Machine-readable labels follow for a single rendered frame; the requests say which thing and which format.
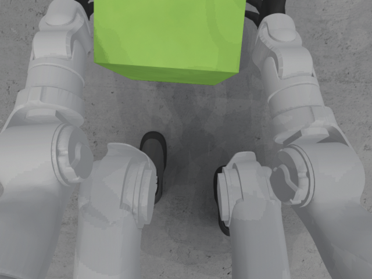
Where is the carton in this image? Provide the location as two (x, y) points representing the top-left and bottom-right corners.
(94, 0), (246, 85)

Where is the left robot upper arm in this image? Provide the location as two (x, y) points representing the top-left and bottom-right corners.
(0, 123), (94, 279)

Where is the right robot forearm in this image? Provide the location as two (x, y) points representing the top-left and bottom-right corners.
(252, 13), (365, 183)

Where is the right robot hand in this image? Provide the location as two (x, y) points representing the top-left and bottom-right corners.
(245, 0), (286, 29)

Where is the left robot hand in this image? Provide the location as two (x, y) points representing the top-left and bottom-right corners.
(75, 0), (94, 20)

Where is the robot right foot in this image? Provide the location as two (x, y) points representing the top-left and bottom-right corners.
(213, 165), (230, 236)

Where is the left robot forearm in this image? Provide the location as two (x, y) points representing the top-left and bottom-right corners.
(0, 0), (92, 135)

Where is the right robot upper arm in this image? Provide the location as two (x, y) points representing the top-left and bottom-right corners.
(270, 142), (372, 279)

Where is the robot left foot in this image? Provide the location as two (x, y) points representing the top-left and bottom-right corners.
(140, 131), (167, 204)

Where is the robot foot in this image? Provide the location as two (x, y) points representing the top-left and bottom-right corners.
(213, 165), (230, 236)
(140, 131), (167, 204)

